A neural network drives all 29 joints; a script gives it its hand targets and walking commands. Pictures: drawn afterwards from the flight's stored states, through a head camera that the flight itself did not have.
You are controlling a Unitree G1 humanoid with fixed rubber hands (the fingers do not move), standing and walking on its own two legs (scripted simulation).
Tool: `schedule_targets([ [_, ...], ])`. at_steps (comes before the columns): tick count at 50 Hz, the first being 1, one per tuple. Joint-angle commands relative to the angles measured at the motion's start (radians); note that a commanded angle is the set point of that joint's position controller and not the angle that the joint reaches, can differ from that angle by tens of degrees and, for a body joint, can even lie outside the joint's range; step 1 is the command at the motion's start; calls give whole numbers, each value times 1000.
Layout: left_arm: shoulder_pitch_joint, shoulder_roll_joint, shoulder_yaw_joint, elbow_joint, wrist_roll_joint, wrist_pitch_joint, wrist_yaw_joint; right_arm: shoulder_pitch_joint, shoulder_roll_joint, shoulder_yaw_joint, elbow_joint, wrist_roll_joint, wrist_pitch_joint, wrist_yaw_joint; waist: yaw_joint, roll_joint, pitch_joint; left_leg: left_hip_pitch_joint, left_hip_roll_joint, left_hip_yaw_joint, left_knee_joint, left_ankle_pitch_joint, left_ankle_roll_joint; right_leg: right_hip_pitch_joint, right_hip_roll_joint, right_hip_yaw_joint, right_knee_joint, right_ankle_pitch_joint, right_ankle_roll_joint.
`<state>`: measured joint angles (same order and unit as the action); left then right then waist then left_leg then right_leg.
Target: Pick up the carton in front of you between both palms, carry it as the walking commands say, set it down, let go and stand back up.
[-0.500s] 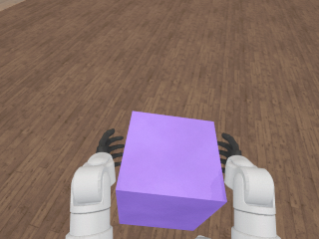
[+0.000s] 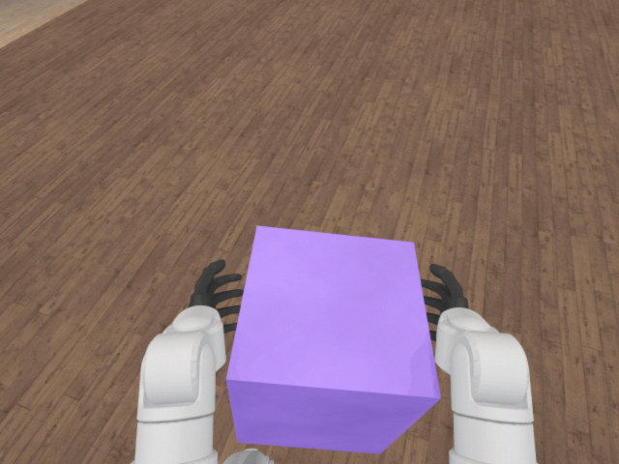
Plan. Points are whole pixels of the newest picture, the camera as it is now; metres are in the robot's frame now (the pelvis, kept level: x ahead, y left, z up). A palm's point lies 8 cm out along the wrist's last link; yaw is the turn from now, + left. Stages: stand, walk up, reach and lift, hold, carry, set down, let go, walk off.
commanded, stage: carry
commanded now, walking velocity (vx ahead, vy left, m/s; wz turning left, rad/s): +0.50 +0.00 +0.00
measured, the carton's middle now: (322, 346) +0.28 +0.01 -0.04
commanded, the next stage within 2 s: none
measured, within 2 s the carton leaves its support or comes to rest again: neither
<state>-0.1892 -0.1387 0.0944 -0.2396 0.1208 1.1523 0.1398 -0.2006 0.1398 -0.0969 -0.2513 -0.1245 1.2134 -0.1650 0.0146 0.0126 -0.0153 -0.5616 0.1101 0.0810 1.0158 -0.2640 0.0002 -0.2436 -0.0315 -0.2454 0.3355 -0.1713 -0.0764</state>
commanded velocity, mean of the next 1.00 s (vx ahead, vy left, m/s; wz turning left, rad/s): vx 0.50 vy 0.00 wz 0.00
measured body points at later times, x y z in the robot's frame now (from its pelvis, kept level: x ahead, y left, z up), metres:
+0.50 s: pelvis +0.34 +0.06 +0.00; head +0.36 +0.07 +0.45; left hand +0.64 +0.19 +0.06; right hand +0.62 -0.11 +0.07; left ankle +0.35 +0.12 -0.75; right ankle +0.33 -0.10 -0.67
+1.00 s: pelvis +0.68 -0.01 +0.00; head +0.71 -0.03 +0.45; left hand +0.96 +0.14 +0.04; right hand +0.96 -0.16 +0.03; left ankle +0.66 +0.13 -0.67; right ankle +0.69 -0.08 -0.75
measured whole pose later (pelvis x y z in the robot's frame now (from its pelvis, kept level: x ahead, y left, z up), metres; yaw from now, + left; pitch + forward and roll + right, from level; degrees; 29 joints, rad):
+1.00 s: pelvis +0.68 -0.01 +0.00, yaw +0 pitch +4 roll +1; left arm -0.19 -0.14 0.09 -0.23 0.12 1.15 0.14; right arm -0.20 0.14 -0.10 -0.24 -0.13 1.21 -0.16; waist 0.02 0.02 0.00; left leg -0.54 0.10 0.08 1.04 -0.28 0.01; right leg -0.25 -0.02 -0.25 0.34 -0.17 -0.08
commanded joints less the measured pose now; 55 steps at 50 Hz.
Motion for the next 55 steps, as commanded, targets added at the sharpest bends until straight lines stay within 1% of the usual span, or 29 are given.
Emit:
schedule_targets([
  [1,-431,-1051,-691,-98,-456,7,-336,-460,1053,721,-112,431,-57,322,-1,-128,-352,-93,18,19,-148,69,-18,360,-263,217,-154,213,-72],
  [5,-423,-991,-681,-127,-447,26,-331,-475,1005,727,-155,439,-40,315,2,-137,-272,-94,-5,71,-357,180,-19,379,-226,145,-151,300,-56],
  [10,-408,-925,-658,-97,-415,66,-317,-478,927,706,-136,445,10,325,5,-163,-192,3,-39,125,-520,253,19,391,-215,82,-102,426,-17],
  [12,-429,-909,-658,-89,-414,80,-315,-489,908,688,-114,446,26,330,-7,-159,-222,187,-88,179,-569,216,28,353,-196,31,46,570,16],
  [13,-444,-901,-661,-89,-415,87,-315,-481,901,675,-95,444,31,333,-27,-118,-279,384,-129,220,-596,169,29,271,-155,-14,215,572,40],
  [14,-463,-889,-661,-86,-415,92,-314,-482,895,666,-86,439,35,336,-48,-37,-350,614,-9,60,-604,74,39,97,-133,2,419,346,65],
  [15,-505,-900,-675,-120,-427,104,-313,-492,889,654,-55,422,27,340,-51,259,-452,856,275,-437,-701,-100,194,-216,-19,36,758,59,121],
  [16,-520,-905,-681,-100,-425,104,-315,-469,921,655,-37,434,26,342,-38,293,-422,865,322,-594,-814,66,229,-387,39,153,908,-286,106],
  [17,-531,-940,-689,-83,-429,96,-316,-500,946,657,-61,446,23,343,-35,214,-415,837,306,-457,-773,209,212,-422,-23,223,988,-279,78],
  [18,-548,-968,-689,-88,-436,86,-319,-520,974,661,-68,447,17,344,-36,108,-417,783,278,-361,-736,315,188,-427,-60,242,982,-229,59],
  [19,-559,-995,-697,-88,-445,79,-319,-544,996,662,-84,452,10,344,-32,37,-390,706,257,-267,-744,348,154,-407,-98,249,908,-172,53],
  [21,-567,-1027,-707,-107,-453,64,-313,-567,1019,666,-114,463,0,344,-25,77,-391,636,218,-162,-792,266,111,-355,-109,222,798,-89,60],
  [25,-532,-1033,-714,-132,-440,49,-291,-538,998,661,-144,467,-1,350,-27,120,-351,662,184,-61,-851,248,132,-414,-99,160,612,-8,93],
  [30,-461,-992,-707,-106,-419,70,-285,-460,945,644,-110,438,17,350,-29,122,-274,731,139,26,-843,401,130,-452,-71,93,361,103,99],
  [34,-453,-982,-701,-65,-421,81,-304,-445,941,644,-64,415,22,353,-32,139,-183,728,132,75,-827,509,102,-382,-34,40,194,180,68],
  [36,-459,-982,-696,-50,-424,82,-313,-454,947,649,-49,412,19,354,-29,160,-175,727,134,100,-774,628,77,-283,-17,22,143,189,48],
  [37,-456,-985,-692,-40,-424,80,-316,-462,951,653,-46,414,17,355,-21,169,-202,717,130,123,-698,717,63,-184,9,0,132,166,43],
  [38,-449,-993,-687,-27,-423,76,-320,-470,955,659,-46,419,15,356,-6,146,-243,670,100,172,-563,750,39,-26,50,-43,89,140,44],
  [39,-444,-995,-679,-16,-425,71,-324,-486,955,665,-50,424,12,356,12,87,-305,545,65,178,-374,638,16,188,30,-16,88,60,47],
  [40,-445,-986,-670,-8,-420,65,-328,-501,968,679,-60,431,11,355,17,-108,-418,291,21,143,-82,313,-21,449,-242,349,69,-64,-20],
  [41,-440,-1006,-670,15,-417,52,-331,-516,969,693,-87,432,10,356,18,-325,-469,9,-126,61,156,-197,-38,600,-417,745,-71,-77,-147],
  [42,-441,-1027,-667,2,-431,44,-333,-532,982,697,-78,434,1,355,12,-269,-434,-71,-85,-56,287,-212,-6,555,-401,707,-93,53,-157],
  [43,-450,-1053,-672,-8,-434,33,-333,-547,1009,703,-86,446,-10,355,10,-211,-436,-86,-42,-76,310,-174,19,513,-366,591,-67,191,-137],
  [44,-466,-1076,-676,-27,-440,23,-332,-554,1030,711,-93,454,-22,353,6,-108,-421,-83,-3,-84,268,-118,30,457,-344,494,-54,280,-106],
  [45,-481,-1089,-683,-46,-445,14,-331,-549,1045,715,-101,459,-32,351,1,-66,-408,-50,26,-89,197,-63,28,391,-324,419,-70,282,-79],
  [46,-485,-1097,-688,-59,-449,6,-329,-537,1058,716,-102,459,-41,348,-1,-76,-414,-16,35,-79,137,-30,23,359,-304,363,-95,231,-59],
  [49,-450,-1091,-695,-84,-454,-5,-333,-469,1075,719,-96,443,-61,335,-1,-109,-395,-32,21,-26,-9,11,3,347,-283,277,-138,191,-68],
  [51,-429,-1069,-695,-93,-456,-6,-338,-450,1073,724,-102,432,-68,327,-1,-118,-360,-74,16,9,-118,44,-14,362,-269,235,-154,219,-78],
  [55,-413,-1015,-691,-125,-451,7,-337,-448,1034,733,-141,435,-61,318,1,-131,-278,-98,-4,66,-327,160,-22,390,-224,157,-151,326,-58],
])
